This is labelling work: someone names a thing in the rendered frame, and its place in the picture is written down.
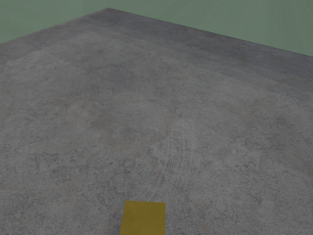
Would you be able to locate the carton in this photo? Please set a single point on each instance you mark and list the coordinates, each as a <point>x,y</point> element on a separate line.
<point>143,218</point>

